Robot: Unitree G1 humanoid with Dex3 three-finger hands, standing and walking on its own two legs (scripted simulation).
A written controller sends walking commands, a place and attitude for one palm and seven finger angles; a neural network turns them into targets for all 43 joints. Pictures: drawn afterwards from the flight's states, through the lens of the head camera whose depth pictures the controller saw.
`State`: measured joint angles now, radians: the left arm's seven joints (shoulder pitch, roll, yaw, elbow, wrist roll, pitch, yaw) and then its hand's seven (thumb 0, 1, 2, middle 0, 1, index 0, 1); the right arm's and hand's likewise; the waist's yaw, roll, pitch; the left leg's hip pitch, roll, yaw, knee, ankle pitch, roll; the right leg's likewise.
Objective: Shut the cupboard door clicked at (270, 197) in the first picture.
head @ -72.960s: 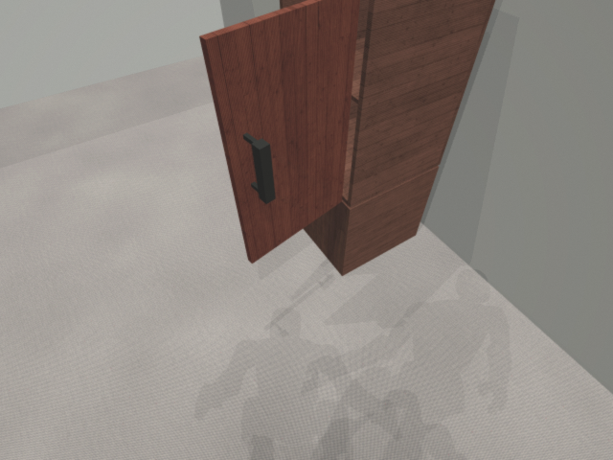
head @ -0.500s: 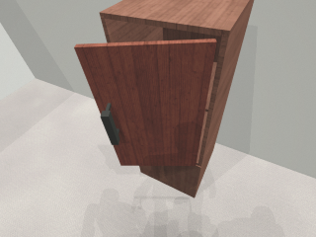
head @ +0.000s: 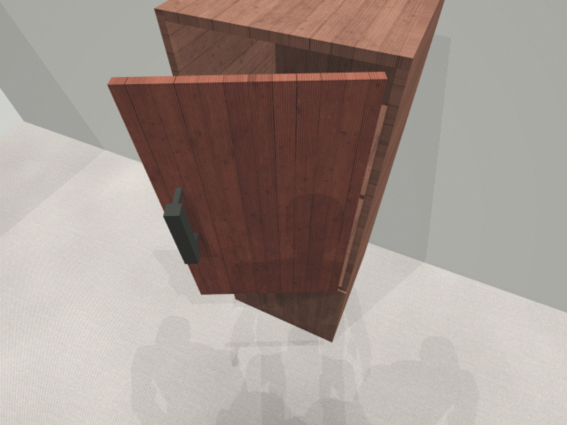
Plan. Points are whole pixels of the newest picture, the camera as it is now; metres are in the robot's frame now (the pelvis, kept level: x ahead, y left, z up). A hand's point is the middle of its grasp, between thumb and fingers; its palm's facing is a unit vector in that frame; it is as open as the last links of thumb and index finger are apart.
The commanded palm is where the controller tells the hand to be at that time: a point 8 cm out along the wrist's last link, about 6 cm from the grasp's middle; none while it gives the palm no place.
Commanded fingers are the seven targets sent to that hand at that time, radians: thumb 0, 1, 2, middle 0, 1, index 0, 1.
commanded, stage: look again from close up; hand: left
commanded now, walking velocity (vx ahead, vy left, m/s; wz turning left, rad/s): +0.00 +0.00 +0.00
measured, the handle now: (185, 226) +0.44 +0.20 -0.02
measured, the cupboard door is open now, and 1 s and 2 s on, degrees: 26 26 26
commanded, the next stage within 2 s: shuffle to correct the standing spot in 0.38 s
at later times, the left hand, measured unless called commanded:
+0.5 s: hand out of the picture +0.02 +0.13 -0.17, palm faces +0.03 -0.98 -0.19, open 7.4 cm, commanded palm none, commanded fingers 0.00 0.90 0.90 -0.20 -0.30 -0.20 -0.30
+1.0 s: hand out of the picture +0.03 +0.13 -0.17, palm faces +0.04 -0.97 -0.23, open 7.4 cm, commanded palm none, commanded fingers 0.00 0.90 0.90 -0.20 -0.30 -0.20 -0.30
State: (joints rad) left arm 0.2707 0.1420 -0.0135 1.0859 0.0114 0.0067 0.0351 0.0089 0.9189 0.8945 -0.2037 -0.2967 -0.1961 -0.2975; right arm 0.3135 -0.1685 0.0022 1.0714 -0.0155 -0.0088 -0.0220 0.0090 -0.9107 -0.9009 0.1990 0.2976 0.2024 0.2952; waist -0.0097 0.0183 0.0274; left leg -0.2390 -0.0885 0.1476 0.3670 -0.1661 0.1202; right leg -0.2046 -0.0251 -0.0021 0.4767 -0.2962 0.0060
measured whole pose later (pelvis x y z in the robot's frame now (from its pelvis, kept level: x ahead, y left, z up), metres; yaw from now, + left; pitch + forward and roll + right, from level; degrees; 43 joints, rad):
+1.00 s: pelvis +0.00 -0.05 -0.01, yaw +1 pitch -1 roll +1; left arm 0.23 0.16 0.00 1.05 0.01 0.01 0.04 0.01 0.91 0.89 -0.20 -0.30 -0.20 -0.30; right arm 0.23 -0.17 -0.02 1.07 -0.02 0.03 -0.02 0.01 -0.91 -0.90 0.20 0.30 0.20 0.30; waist -0.01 0.00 0.04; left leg -0.25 -0.02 0.10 0.50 -0.23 0.04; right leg -0.18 0.03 -0.05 0.54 -0.35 -0.07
